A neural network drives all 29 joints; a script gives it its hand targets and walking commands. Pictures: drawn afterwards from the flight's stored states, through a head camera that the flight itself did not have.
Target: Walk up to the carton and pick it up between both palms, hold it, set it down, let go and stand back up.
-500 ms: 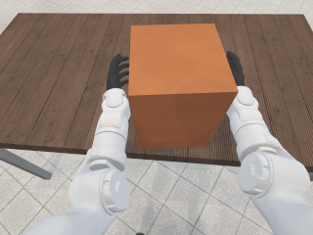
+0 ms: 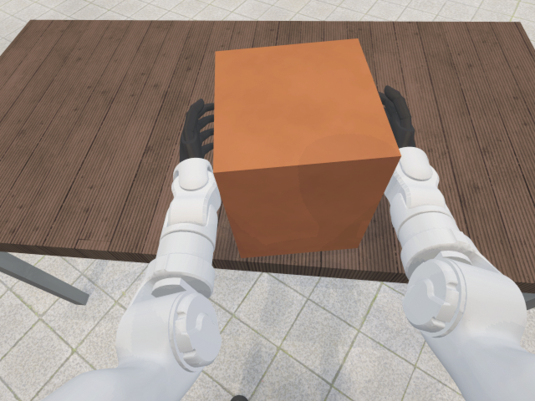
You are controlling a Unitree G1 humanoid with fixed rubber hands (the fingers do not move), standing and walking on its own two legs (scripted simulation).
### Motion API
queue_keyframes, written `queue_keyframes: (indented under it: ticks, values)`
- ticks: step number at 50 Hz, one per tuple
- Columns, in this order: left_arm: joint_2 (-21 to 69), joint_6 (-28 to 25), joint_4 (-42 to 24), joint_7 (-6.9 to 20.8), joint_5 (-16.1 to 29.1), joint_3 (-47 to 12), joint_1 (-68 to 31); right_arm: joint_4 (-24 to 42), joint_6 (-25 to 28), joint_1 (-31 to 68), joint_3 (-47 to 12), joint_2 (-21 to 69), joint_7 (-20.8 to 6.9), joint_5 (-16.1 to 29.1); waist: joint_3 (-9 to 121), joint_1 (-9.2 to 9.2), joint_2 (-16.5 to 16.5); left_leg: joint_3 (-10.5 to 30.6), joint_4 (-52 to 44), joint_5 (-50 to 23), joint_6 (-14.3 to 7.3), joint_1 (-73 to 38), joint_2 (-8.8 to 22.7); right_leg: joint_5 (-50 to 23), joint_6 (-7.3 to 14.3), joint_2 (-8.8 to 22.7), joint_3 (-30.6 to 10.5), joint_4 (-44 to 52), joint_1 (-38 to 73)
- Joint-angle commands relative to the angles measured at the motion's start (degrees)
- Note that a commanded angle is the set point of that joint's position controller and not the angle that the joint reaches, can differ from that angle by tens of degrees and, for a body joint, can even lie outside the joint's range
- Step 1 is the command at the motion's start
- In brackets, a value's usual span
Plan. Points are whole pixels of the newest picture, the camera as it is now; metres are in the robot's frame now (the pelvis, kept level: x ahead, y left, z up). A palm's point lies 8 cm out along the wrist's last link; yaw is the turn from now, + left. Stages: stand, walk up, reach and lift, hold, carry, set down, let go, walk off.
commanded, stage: set down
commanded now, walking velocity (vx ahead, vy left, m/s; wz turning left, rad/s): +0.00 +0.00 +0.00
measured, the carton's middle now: (293, 159) +0.46 +0.05 +0.05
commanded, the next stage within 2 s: none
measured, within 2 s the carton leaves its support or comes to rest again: neither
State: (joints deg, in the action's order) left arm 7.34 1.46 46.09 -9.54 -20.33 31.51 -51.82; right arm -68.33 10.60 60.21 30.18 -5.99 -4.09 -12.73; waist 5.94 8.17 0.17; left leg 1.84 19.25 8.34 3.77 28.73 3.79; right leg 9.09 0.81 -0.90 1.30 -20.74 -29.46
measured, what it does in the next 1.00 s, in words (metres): stands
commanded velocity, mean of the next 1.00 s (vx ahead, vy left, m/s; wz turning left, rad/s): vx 0.00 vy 0.00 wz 0.00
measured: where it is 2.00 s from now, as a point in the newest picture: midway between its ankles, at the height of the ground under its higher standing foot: outside the picture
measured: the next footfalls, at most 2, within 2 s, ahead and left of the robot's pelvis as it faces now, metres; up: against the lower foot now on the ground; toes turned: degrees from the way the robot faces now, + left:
none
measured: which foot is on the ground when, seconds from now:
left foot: down 0.00-1.00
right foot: down 0.00-1.00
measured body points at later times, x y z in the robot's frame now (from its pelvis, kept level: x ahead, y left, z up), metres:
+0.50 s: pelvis +0.00 +0.00 +0.00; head +0.10 -0.01 +0.44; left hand +0.44 +0.20 +0.08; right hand +0.51 -0.10 +0.08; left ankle -0.01 +0.16 -0.74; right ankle -0.01 -0.10 -0.74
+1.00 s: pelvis -0.01 +0.00 +0.00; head +0.09 +0.00 +0.43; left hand +0.43 +0.19 +0.07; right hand +0.50 -0.12 +0.08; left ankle -0.01 +0.16 -0.74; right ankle -0.01 -0.10 -0.74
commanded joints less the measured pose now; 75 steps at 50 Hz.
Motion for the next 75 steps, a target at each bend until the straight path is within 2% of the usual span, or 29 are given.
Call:
queue_keyframes:
  ticks: [1,4,5,6,7,8,11,13,16,21,25,26,27,36,37,38,40,42,51,55,57,58,59,61,63,65,68,70,75]
  values:
    - [13.2,-2.1,-5.0,1.9,-1.3,-5.1,-26.1,4.4,-0.1,28.5,-7.0,11.5,-5.5,-9.6,41.3,3.75,-6.9,-11.2,3.0,-29.9,-2.6,-17.5,-3.0,-21.5,-1.5,-3.2,4.7,0.0,21.2]
    - [15.7,-2.1,-4.4,1.9,-1.7,-5.0,-25.4,4.1,-0.5,29.4,-7.2,13.7,-5.3,-9.8,37.6,3.69,-6.8,-11.1,2.5,-28.4,-2.5,-15.9,-3.1,-20.3,-1.6,-3.0,4.6,0.4,20.9]
    - [11.0,-2.1,-6.1,1.0,-0.5,-5.4,-24.7,5.4,-0.5,28.4,-7.5,8.2,-4.7,-8.4,41.3,3.18,-6.5,-10.9,3.3,-31.7,-2.3,-18.1,-3.1,-22.3,-1.5,-3.4,4.7,0.1,21.0]
    - [14.0,-2.3,-5.2,1.4,-1.8,-4.2,-25.1,4.5,-0.7,29.4,-8.0,12.8,-4.8,-8.8,38.3,4.17,-7.4,-10.7,3.0,-30.0,-2.8,-16.8,-3.0,-20.0,-1.6,-3.0,4.4,0.5,20.4]
    - [14.8,-2.3,-6.2,1.4,-1.7,-4.9,-25.7,4.8,-1.0,29.6,-7.1,13.8,-4.6,-9.5,38.1,3.53,-8.0,-11.0,2.8,-29.0,-2.9,-16.3,-3.1,-20.1,-1.8,-2.8,4.1,0.6,21.2]
    - [9.8,-2.2,-6.7,0.6,-0.1,-5.1,-25.1,6.1,-0.5,28.5,-8.6,7.6,-4.5,-7.6,41.8,3.83,-7.5,-10.9,3.2,-32.3,-2.6,-18.0,-2.9,-23.2,-1.8,-3.5,4.3,-0.2,22.3]
    - [12.6,-2.6,-5.8,0.9,-1.5,-4.2,-26.3,4.6,-1.2,30.2,-8.8,12.5,-4.3,-7.8,37.7,3.79,-8.6,-10.9,2.3,-27.8,-3.2,-15.2,-3.3,-21.7,-2.4,-2.8,3.7,0.0,22.2]
    - [7.0,-2.4,-5.5,0.2,0.4,-4.5,-24.1,4.3,-1.1,27.8,-9.0,5.7,-3.4,-6.0,39.7,3.58,-7.5,-10.8,2.9,-30.3,-2.5,-16.5,-2.9,-23.4,-2.1,-3.1,3.4,-0.1,22.8]
    - [5.5,-2.3,-5.3,-0.7,1.6,-5.2,-24.4,5.7,-1.4,29.4,-10.8,4.1,-2.9,-3.7,41.1,4.62,-8.0,-10.9,2.6,-29.5,-2.7,-15.0,-3.3,-24.7,-2.4,-3.2,2.7,-0.5,24.1]
    - [5.9,-2.0,-6.8,-1.9,4.1,-9.1,-25.8,4.6,-2.1,31.0,-12.5,3.2,-2.0,0.3,43.2,3.77,-6.5,-9.7,4.7,-32.6,-1.6,-17.7,-2.8,-23.0,-1.5,-3.8,2.7,0.6,19.5]
    - [0.4,-1.2,-6.4,-3.6,7.1,-11.6,-25.5,4.9,-2.5,30.9,-16.0,-2.9,-1.1,5.7,46.1,4.6,-4.7,-9.1,6.5,-36.7,-0.4,-19.0,-2.6,-26.0,-0.9,-4.9,2.2,0.0,19.1]
    - [-0.1,-0.9,-3.9,-3.6,7.0,-11.1,-25.4,2.4,-3.1,30.7,-15.3,-3.5,-1.0,5.6,42.8,4.62,-4.8,-9.4,5.9,-33.1,-0.5,-16.8,-2.6,-24.2,-0.9,-4.3,1.7,0.5,18.8]
    - [-3.1,-0.9,-6.3,-4.3,8.9,-12.9,-24.9,5.3,-2.9,30.4,-17.0,-6.7,-0.4,8.3,47.8,4.6,-4.2,-9.7,6.5,-36.1,0.0,-17.2,-2.8,-28.5,-0.7,-4.8,1.6,-0.5,21.8]
    - [-8.4,0.4,-1.0,-7.4,15.8,-18.6,-28.9,1.8,-5.8,35.4,-24.7,-13.4,1.7,19.3,45.3,5.58,-3.2,-7.6,8.4,-31.4,1.4,-12.5,-2.2,-22.6,0.5,-5.6,0.9,-1.1,15.8]
    - [-12.0,0.5,-7.9,-8.1,17.5,-19.3,-30.3,9.0,-5.3,36.1,-26.3,-17.3,2.2,21.6,54.7,5.64,-2.2,-7.5,9.3,-35.7,2.0,-15.1,-2.5,-28.1,0.6,-6.2,1.0,-2.1,18.5]
    - [-11.1,1.5,-2.7,-8.2,18.2,-20.2,-28.4,2.8,-5.8,35.9,-25.8,-18.8,2.1,22.1,49.1,5.63,-1.3,-6.8,9.9,-34.0,2.5,-13.8,-2.1,-25.1,0.7,-6.1,0.8,-2.1,14.9]
    - [-12.6,2.1,-6.6,-8.6,20.0,-21.2,-29.7,7.5,-6.0,37.1,-28.2,-19.5,2.2,24.5,53.5,5.73,-1.3,-6.5,10.8,-36.0,2.8,-16.1,-2.2,-25.9,0.9,-6.8,1.2,-2.5,14.8]
    - [-13.0,2.5,-3.8,-8.5,20.7,-21.5,-28.7,6.4,-6.3,37.3,-29.5,-20.0,2.5,25.1,51.6,5.54,-2.7,-6.2,11.1,-33.2,2.7,-13.6,-2.1,-24.5,1.0,-6.9,1.3,-2.8,13.5]
    - [-14.5,5.5,-10.7,-9.6,25.5,-25.2,-30.0,9.4,-8.3,39.0,-32.9,-23.9,1.0,31.8,54.0,5.86,0.0,-5.2,12.8,-31.1,3.1,-15.5,-1.7,-18.6,1.8,-7.5,1.9,-4.0,7.8]
    - [-16.9,7.2,-10.9,-9.9,26.4,-24.8,-30.7,11.0,-9.9,39.7,-34.6,-25.0,0.6,33.5,53.4,6.93,-1.5,-5.5,12.8,-28.7,2.7,-13.6,-2.1,-18.7,1.7,-7.2,1.4,-4.7,8.9]
    - [-18.4,8.2,-17.6,-10.2,27.6,-24.8,-31.2,17.3,-9.8,40.2,-34.7,-27.3,0.5,35.1,59.5,6.83,-0.7,-5.4,13.3,-33.2,3.1,-15.6,-2.3,-24.6,1.5,-7.8,1.3,-5.4,11.7]
    - [-17.7,8.8,-14.3,-10.2,27.3,-25.1,-31.1,12.3,-10.5,40.3,-33.9,-27.7,0.4,34.6,54.1,6.03,-0.7,-4.7,13.4,-30.9,3.2,-13.9,-2.2,-21.4,1.7,-7.6,1.4,-5.3,9.3]
    - [-18.5,9.0,-11.8,-10.1,26.6,-24.6,-31.6,10.8,-11.0,40.5,-34.6,-27.3,0.0,34.6,52.0,7.31,0.1,-5.1,12.7,-27.9,3.0,-12.9,-2.1,-17.9,1.8,-7.5,1.5,-4.8,8.1]
    - [-19.6,10.2,-16.5,-10.4,27.6,-24.2,-31.1,15.7,-11.5,41.0,-35.8,-28.4,-0.2,36.5,57.0,8.02,-0.9,-5.3,12.6,-29.6,2.8,-13.6,-2.3,-21.9,1.4,-7.6,1.3,-5.5,11.8]
    - [-19.9,11.5,-15.2,-10.5,27.8,-24.6,-32.2,13.2,-12.9,41.7,-35.0,-29.7,-0.6,36.7,53.1,7.16,-1.5,-4.8,12.1,-27.2,2.8,-13.2,-2.4,-19.2,1.4,-7.7,1.5,-5.1,10.1]
    - [-21.0,12.8,-19.9,-10.7,28.4,-24.3,-32.6,18.1,-13.5,42.1,-35.8,-30.3,-0.8,38.0,55.4,7.72,-1.5,-5.2,11.5,-27.6,2.9,-14.3,-2.7,-21.0,1.3,-7.8,1.4,-4.8,12.5]
    - [-21.4,15.3,-16.4,-10.4,29.5,-25.2,-33.5,15.8,-15.8,43.6,-36.3,-31.0,-1.2,39.0,50.8,7.68,-2.2,-4.7,10.9,-24.3,2.6,-12.4,-2.7,-18.7,1.1,-7.4,1.4,-4.7,12.2]
    - [-21.6,17.0,-18.6,-10.5,29.4,-25.0,-34.1,15.9,-16.9,43.6,-34.6,-31.9,-1.2,38.6,50.8,6.59,-1.9,-4.8,10.2,-23.0,2.7,-12.9,-2.7,-18.0,1.2,-7.4,1.5,-4.2,13.3]
    - [-20.5,20.7,-24.2,-10.0,29.3,-25.0,-28.8,17.9,-19.0,38.8,-36.9,-32.7,-2.1,40.6,51.2,6.42,-1.1,-4.2,9.6,-28.6,3.1,-16.8,-2.9,-24.5,1.3,-7.8,1.4,-4.3,17.8]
